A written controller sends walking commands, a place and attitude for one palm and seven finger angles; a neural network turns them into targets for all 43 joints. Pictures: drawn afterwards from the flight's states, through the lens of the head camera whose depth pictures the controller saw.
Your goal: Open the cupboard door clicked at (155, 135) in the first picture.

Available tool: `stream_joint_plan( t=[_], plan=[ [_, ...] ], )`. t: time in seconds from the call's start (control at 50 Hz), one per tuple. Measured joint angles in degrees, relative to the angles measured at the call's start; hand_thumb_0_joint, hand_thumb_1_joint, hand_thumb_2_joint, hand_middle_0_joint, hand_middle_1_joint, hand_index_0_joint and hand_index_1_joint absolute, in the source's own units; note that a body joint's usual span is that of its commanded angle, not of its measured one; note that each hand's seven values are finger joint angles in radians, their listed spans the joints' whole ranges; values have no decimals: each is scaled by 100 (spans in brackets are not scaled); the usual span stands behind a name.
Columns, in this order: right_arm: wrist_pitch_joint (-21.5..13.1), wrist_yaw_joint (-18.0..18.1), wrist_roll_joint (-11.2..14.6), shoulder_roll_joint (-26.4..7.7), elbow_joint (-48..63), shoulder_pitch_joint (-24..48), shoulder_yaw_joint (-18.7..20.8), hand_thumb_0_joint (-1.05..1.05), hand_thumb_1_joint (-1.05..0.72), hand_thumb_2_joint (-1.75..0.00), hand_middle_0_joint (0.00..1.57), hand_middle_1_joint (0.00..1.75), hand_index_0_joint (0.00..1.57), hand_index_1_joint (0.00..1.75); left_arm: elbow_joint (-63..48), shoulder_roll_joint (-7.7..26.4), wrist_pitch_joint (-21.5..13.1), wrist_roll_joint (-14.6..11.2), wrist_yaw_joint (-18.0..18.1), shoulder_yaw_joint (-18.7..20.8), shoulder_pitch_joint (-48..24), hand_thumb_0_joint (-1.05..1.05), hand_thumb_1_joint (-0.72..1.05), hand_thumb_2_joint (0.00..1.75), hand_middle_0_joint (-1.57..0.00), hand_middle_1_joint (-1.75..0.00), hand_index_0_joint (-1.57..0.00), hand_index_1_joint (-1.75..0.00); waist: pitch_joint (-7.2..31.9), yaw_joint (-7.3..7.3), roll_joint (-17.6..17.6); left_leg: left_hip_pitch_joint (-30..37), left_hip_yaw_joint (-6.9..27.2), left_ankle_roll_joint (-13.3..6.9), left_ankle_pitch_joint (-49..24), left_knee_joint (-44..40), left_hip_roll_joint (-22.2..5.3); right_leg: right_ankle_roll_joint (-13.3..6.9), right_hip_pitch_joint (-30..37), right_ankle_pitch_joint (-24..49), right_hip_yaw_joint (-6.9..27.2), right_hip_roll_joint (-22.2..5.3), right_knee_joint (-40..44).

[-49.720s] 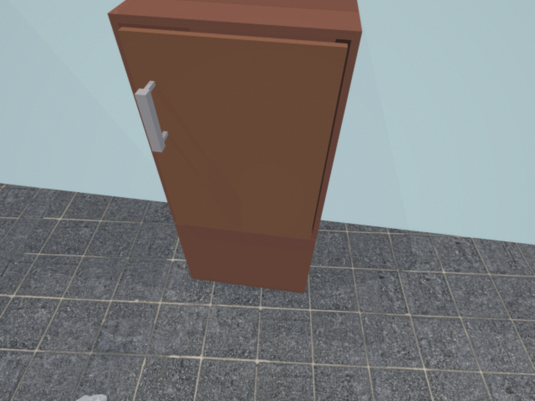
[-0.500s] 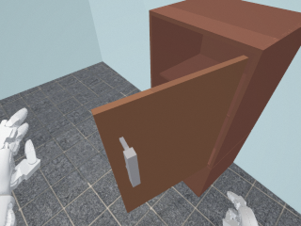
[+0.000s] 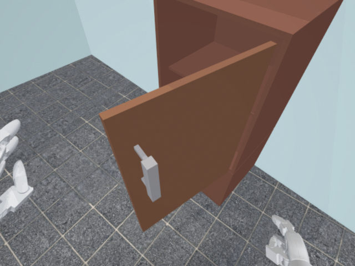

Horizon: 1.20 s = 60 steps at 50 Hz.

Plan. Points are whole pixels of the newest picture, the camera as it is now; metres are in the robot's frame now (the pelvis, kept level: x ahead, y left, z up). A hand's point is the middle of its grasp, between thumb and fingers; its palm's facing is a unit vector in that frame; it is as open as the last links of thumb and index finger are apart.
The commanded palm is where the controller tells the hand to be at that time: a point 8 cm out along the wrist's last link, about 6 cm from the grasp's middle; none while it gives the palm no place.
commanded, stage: step back with the hand held close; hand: left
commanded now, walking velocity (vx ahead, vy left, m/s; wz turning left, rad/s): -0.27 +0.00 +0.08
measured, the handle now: (146, 173) +0.29 +0.09 +0.06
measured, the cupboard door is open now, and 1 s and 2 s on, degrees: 80 80 80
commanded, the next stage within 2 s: stop stepping back and stand still in 0.76 s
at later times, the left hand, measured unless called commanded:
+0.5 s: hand out of the picture +0.09 +0.29 +0.15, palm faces +0.48 -0.77 -0.42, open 7.4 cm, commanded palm +0.02 +0.33 +0.18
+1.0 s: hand out of the picture -0.01 +0.30 +0.16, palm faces +0.37 -0.84 -0.38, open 7.4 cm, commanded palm -0.06 +0.34 +0.18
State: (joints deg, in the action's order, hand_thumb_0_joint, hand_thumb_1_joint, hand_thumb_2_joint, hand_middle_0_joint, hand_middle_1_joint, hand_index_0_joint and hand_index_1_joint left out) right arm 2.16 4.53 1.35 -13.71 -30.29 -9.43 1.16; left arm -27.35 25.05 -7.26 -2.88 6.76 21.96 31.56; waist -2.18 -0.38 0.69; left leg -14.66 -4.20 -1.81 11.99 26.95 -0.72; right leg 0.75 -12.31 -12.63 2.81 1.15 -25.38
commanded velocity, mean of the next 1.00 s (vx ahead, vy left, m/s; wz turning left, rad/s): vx -0.23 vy -0.01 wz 0.02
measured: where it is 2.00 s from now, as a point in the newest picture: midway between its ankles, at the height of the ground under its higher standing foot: outside the picture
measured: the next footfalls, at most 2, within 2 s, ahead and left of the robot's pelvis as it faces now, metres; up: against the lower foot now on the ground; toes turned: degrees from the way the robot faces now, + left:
right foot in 0.82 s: -0.28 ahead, -0.09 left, +0.00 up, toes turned -3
left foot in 0.98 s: -0.09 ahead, +0.10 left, +0.00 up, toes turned -4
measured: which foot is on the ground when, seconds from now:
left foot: down 0.00-0.82, up 0.84-0.96, down 0.98-1.00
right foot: down 0.00-0.52, up 0.54-0.80, down 0.82-1.00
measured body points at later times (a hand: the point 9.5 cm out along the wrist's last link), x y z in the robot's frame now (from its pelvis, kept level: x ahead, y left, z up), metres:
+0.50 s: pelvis -0.10 +0.02 -0.02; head -0.09 +0.04 +0.43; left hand +0.06 +0.32 +0.18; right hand +0.07 -0.22 -0.10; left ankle +0.02 +0.10 -0.73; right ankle +0.01 -0.13 -0.74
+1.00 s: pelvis -0.22 +0.05 -0.02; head -0.23 +0.09 +0.43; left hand -0.04 +0.35 +0.18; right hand -0.06 -0.19 -0.08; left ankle -0.13 +0.10 -0.75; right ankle -0.31 -0.08 -0.74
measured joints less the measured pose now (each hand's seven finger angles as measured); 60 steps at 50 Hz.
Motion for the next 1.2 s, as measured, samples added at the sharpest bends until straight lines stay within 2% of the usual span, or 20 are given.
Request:
stream_joint_plan(
  t=[0.12,0.32,0.46,0.52,0.58,0.62,0.66,0.72,0.78,0.82,0.84,0.88,0.92,0.96,0.98,1.02,1.04,1.1,1.14,1.2],
  plan=[
    [-110,-11,-4,48,37,-158,-24,1,-90,-90,20,30,20,30,-222,94,-165,39,94,224,91,1,89,90,-22,-30,-21,-31,-29,-30,-87,-312,7,-83,-63,279,39,63,-309,44,-15,-42,-302],
    [-501,-2,-63,130,-131,-397,-91,1,-90,-90,21,30,20,30,-115,-243,-389,225,168,286,-179,1,89,90,-21,-30,-21,-31,-68,16,39,-917,142,-192,162,1027,62,75,-782,-31,-80,-4,-931],
    [-534,-111,-130,128,-378,-374,-85,1,-90,-90,21,30,20,30,-305,-349,-501,185,278,196,-152,1,89,90,-21,-30,-21,-31,-62,1,-57,-1288,205,8,963,1372,190,89,-1005,225,-36,-72,-899],
    [-472,-109,-119,94,-416,-320,-75,1,-90,-90,21,30,20,30,-444,-206,-518,169,303,190,-153,1,89,90,-21,-30,-21,-31,-153,-26,-165,-1298,129,-65,539,1278,211,121,-1119,62,-12,-123,-1095],
    [-605,-46,-166,112,-407,-283,4,1,-90,-90,21,30,20,30,-458,-51,-506,173,311,318,-311,1,89,90,-22,-30,-21,-31,-237,-98,63,-1345,192,-361,-465,1022,-23,73,-1520,-1068,38,270,-2829],
    [-711,-89,-164,227,-508,-260,58,1,-90,-90,21,30,20,30,-459,124,-555,130,320,464,-455,1,89,90,-22,-30,-21,-31,-237,-99,102,-1342,237,-359,-820,827,-132,48,-1521,-1361,1,459,-3904],
    [-756,-177,-153,320,-614,-225,51,1,-90,-90,21,30,20,30,-467,162,-591,51,359,563,-466,1,89,90,-22,-30,-21,-31,-110,-53,95,-1347,217,-332,-938,544,-202,22,-1281,-1538,-137,488,-4239],
    [-806,-269,-147,427,-696,-172,-17,1,-90,-90,21,30,20,30,-502,46,-553,-54,389,522,-391,1,89,90,-21,-30,-21,-31,145,22,88,-1357,116,-256,-1228,-66,-275,-65,-564,-1844,-433,435,-3543],
    [-884,-327,-207,495,-673,-86,-116,1,-90,-90,21,30,20,30,-508,-27,-541,-147,316,380,-353,1,89,90,-21,-30,-21,-31,352,94,58,-1444,4,-92,-1467,-664,-270,-225,355,-2073,-668,429,-1781],
    [-892,-383,-245,553,-577,64,-189,1,-90,-90,21,30,20,30,-599,114,-579,-172,269,457,-281,1,90,90,-21,-30,-20,-31,397,237,-233,-1760,-246,166,-1170,-517,-139,-402,881,-1659,-515,172,-209],
    [-877,-386,-245,504,-580,194,-205,1,-90,-90,21,30,20,30,-620,89,-632,-152,233,426,-320,1,90,90,-21,-30,-20,-31,283,307,-198,-2003,-202,292,-588,3,-147,-318,860,-1106,-454,136,2],
    [-784,-358,-243,412,-705,226,-208,1,-90,-90,21,30,20,30,-579,29,-682,-76,130,201,-337,1,89,90,-21,-30,-21,-31,137,285,-20,-2225,101,389,493,1477,-49,-159,877,-1021,-473,211,-180],
    [-651,-312,-150,449,-749,52,-250,1,-90,-90,21,30,21,30,-567,69,-642,-32,25,148,-181,1,89,90,-21,-30,-21,-31,217,312,-218,-2070,148,351,849,2343,146,-69,868,-1128,-344,86,-287],
    [-590,-218,-99,439,-676,-119,-344,1,-90,-90,21,30,21,30,-521,55,-546,-36,23,219,-58,1,89,90,-21,-30,-21,-31,275,269,-399,-1436,107,278,480,1792,231,-23,815,-1162,-214,-13,-423],
    [-623,-175,-79,362,-592,-192,-362,1,-90,-90,21,30,21,30,-491,15,-483,-52,43,248,-60,1,89,90,-21,-30,-21,-31,282,235,-341,-1020,164,206,-118,1208,198,-4,706,-1178,-228,20,-646],
    [-787,-124,-71,321,-575,-154,-258,1,-90,-90,21,30,21,30,-327,38,-379,-81,83,304,-368,1,89,90,-21,-30,-21,-31,99,121,-392,-754,157,-305,-140,779,304,6,340,-1453,-170,-6,-1423],
    [-872,-120,-91,351,-631,-103,-218,1,-90,-90,21,30,21,30,-188,54,-360,-85,97,310,-594,1,89,90,-21,-30,-21,-31,-30,78,-495,-712,107,-406,-230,702,374,5,159,-1669,-24,12,-1798],
    [-1003,-176,-173,426,-699,-114,-203,1,-90,-90,21,30,20,30,-101,44,-235,-44,149,338,-773,1,89,90,-21,-30,-21,-31,-130,-130,-590,-484,125,-277,-652,53,395,-89,-257,-1605,51,200,-2340],
    [-1003,-219,-215,443,-628,-254,-196,1,-90,-90,21,30,20,30,-312,45,-242,2,158,344,-464,1,89,90,-21,-30,-21,-31,-44,-241,-520,-373,162,-147,-667,-401,326,-168,-316,-1509,-193,298,-2190],
    [-932,-224,-245,379,-477,-527,-116,1,-90,-90,21,30,20,30,-643,126,-284,43,133,289,170,1,89,90,-21,-30,-21,-31,162,-294,-272,-476,153,24,-273,-649,191,-332,49,-1816,-694,423,-1281]
  ],
)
